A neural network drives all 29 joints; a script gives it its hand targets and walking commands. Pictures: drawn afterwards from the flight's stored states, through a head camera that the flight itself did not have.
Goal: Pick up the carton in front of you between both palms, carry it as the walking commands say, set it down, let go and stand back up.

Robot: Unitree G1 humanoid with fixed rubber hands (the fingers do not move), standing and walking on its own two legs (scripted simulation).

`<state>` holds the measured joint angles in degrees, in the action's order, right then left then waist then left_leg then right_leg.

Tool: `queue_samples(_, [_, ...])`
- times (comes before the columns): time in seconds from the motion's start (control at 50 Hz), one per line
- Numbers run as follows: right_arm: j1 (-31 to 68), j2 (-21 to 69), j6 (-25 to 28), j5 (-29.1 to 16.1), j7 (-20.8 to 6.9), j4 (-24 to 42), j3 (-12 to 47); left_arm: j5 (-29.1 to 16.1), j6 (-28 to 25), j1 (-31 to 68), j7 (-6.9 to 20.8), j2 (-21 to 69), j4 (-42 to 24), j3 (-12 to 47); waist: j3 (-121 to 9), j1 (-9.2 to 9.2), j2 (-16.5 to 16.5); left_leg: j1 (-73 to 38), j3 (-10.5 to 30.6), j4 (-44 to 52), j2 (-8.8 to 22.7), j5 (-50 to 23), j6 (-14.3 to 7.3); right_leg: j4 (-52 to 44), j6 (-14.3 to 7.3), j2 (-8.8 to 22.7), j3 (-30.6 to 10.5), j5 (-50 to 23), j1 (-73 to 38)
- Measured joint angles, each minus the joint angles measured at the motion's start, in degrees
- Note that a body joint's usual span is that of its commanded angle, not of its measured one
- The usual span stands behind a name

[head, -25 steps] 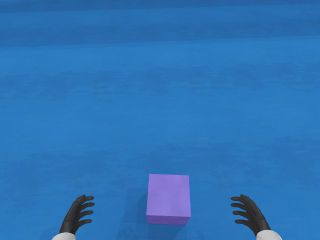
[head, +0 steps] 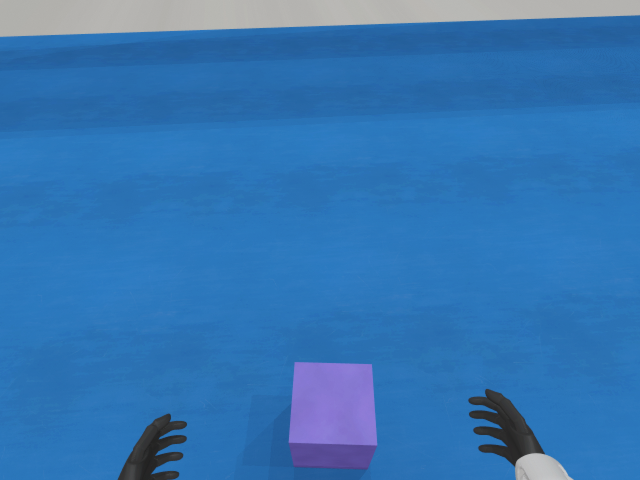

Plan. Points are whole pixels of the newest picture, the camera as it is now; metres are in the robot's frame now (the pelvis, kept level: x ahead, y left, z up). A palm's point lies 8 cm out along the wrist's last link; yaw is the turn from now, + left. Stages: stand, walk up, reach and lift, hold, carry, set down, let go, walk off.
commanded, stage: stand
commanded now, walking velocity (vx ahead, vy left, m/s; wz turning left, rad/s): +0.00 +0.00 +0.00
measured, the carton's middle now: (331, 416) +0.40 -0.03 -0.65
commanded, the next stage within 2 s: none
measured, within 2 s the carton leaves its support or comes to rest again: neither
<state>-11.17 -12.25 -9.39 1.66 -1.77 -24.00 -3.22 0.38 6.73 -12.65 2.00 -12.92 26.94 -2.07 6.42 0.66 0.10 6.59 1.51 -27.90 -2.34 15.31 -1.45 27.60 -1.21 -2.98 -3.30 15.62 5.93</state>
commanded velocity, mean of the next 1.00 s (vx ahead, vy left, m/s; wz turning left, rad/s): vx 0.00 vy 0.00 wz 0.00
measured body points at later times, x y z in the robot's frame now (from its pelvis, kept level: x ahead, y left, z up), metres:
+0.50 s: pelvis +0.04 +0.00 +0.00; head +0.04 +0.00 +0.45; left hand +0.18 +0.29 -0.10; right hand +0.19 -0.29 -0.09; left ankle +0.00 +0.10 -0.74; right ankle +0.00 -0.11 -0.74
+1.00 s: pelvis +0.01 +0.01 +0.01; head +0.00 +0.00 +0.46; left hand +0.13 +0.31 -0.10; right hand +0.14 -0.30 -0.10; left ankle +0.00 +0.10 -0.74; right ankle +0.00 -0.11 -0.74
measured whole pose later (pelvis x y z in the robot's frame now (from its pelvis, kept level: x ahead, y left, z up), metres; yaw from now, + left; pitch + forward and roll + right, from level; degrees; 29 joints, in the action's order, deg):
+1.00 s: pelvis +0.01 +0.01 +0.01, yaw +0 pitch -3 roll +0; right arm -8.6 -20.8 0.8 1.3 1.6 -51.4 -0.8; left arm 1.8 -0.5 -8.4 -1.0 -20.1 52.4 -0.7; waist 0.4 -0.1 -0.6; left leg 6.3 1.3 -22.5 -2.5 13.2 -2.0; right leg 22.0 -0.7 -2.1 -3.4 13.4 5.6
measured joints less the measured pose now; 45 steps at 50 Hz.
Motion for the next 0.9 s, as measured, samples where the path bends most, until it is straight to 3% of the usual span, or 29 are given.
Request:
queue_samples(0.1, [-1.1,-4.4,4.8,0.5,2.0,-9.1,-0.5,2.1,-3.5,-0.7,-2.1,-3.4,6.9,-0.4,-3.9,-0.29,-0.3,4.6,0.6,-3.5,0.1,2.1,0.1,2.8,-0.2,-0.1,0.9,1.9,4.1])
queue_samples(0.22, [-2.4,-6.5,7.6,0.2,2.4,-13.9,-0.6,2.1,-5.3,-1.4,-2.9,-5.9,11.3,-0.9,-5.6,-0.74,-0.3,5.4,0.7,-3.6,0.3,3.1,0.0,2.2,-0.3,-0.3,1.1,2.6,4.6])
queue_samples(0.9, [2.5,-8.5,10.3,-0.1,3.4,-25.6,2.1,1.2,-7.1,3.8,-3.3,-6.9,24.0,1.4,-5.9,-0.42,-0.9,0.1,-0.2,4.1,-0.3,-0.9,-0.6,-4.6,0.6,0.9,0.1,-1.1,-0.1])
